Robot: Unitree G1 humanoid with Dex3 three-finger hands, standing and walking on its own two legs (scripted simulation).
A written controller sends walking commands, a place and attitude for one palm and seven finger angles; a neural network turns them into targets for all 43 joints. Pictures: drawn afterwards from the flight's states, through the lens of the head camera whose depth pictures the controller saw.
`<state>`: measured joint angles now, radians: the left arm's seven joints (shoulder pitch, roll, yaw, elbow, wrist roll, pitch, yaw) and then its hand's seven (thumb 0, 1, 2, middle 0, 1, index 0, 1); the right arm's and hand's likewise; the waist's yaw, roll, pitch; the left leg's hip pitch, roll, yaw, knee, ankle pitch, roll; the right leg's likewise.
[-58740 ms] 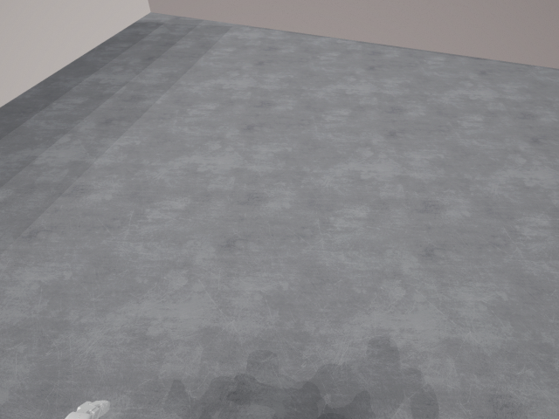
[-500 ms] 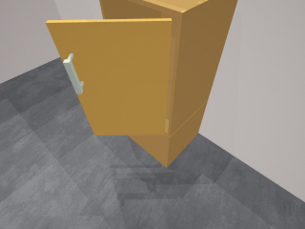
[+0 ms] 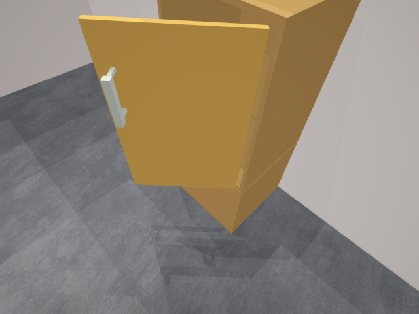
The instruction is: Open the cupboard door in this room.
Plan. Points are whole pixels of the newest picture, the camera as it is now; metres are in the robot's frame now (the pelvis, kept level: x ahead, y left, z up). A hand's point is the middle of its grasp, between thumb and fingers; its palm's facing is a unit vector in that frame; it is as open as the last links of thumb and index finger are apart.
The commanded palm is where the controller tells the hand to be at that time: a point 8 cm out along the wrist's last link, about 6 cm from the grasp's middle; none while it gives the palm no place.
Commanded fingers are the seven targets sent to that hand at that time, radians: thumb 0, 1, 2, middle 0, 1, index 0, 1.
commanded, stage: shuffle to correct the standing spot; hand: left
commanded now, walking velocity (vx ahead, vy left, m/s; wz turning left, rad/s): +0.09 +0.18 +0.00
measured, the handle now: (116, 98) +0.55 +0.27 +0.08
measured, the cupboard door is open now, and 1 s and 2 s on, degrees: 43 43 43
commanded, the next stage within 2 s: come to a stop and stand still in 0.02 s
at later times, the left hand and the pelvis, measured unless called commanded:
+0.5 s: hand out of the picture +0.09 +0.22 -0.18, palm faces +0.05 -0.98 -0.21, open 7.3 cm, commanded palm none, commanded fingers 0.00 0.90 0.90 -0.20 -0.30 -0.20 -0.30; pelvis +0.05 +0.03 +0.00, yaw +0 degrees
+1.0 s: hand out of the picture +0.06 +0.20 -0.16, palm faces +0.01 -0.97 -0.23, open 7.3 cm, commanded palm none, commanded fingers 0.00 0.90 0.90 -0.20 -0.30 -0.20 -0.30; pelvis +0.03 +0.02 +0.00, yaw +0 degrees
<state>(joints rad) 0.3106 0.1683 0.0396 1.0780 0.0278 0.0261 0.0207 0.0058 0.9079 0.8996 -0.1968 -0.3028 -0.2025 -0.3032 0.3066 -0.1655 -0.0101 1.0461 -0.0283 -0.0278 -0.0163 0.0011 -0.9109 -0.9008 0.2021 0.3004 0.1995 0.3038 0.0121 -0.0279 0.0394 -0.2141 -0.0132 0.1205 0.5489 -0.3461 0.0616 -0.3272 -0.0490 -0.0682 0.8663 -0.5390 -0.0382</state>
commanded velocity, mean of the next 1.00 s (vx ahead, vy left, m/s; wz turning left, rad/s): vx -0.03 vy -0.01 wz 0.00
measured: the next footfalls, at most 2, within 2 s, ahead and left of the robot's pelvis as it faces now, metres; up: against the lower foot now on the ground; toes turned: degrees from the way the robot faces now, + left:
right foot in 0.18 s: +0.07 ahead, -0.09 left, +0.00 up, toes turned -3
left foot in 0.42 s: +0.09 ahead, +0.15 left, +0.00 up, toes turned +4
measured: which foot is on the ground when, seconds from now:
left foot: down 0.00-0.20, up 0.22-0.40, down 0.42-1.00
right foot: up 0.00-0.16, down 0.18-1.00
